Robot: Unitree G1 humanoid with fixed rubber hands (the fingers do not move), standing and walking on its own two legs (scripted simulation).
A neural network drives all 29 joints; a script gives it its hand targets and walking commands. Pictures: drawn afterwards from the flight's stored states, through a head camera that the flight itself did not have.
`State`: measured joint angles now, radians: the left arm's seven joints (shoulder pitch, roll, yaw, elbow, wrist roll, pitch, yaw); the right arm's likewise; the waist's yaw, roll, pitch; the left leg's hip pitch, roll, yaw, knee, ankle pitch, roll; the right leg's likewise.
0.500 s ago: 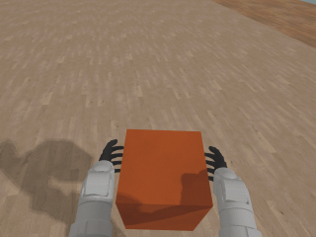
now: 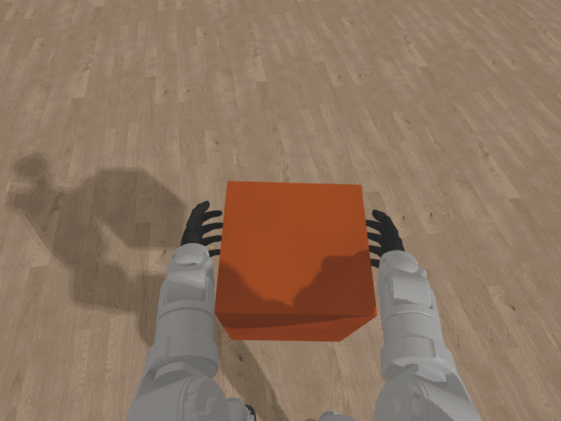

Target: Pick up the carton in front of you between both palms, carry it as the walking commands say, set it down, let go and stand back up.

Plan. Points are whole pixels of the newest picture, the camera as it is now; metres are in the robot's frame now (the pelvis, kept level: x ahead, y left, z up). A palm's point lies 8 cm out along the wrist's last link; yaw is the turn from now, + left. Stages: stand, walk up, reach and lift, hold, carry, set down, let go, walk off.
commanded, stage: set down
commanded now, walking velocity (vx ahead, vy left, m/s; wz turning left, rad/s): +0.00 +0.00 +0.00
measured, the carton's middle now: (289, 270) +0.36 +0.01 -0.09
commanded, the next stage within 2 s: none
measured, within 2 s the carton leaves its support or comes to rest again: neither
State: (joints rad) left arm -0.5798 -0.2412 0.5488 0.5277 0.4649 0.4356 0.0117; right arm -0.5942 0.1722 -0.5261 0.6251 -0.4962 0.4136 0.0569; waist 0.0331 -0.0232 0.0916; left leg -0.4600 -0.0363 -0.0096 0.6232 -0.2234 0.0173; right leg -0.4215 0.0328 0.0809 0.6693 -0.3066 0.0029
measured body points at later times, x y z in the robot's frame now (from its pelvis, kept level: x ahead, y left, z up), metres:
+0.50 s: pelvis -0.02 -0.02 -0.11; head +0.21 -0.02 +0.27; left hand +0.40 +0.16 -0.19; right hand +0.43 -0.14 -0.20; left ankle +0.06 +0.11 -0.72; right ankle +0.02 -0.12 -0.72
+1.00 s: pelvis -0.05 -0.01 -0.24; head +0.25 -0.02 +0.09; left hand +0.42 +0.16 -0.35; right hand +0.49 -0.14 -0.36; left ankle +0.06 +0.11 -0.72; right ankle +0.02 -0.12 -0.72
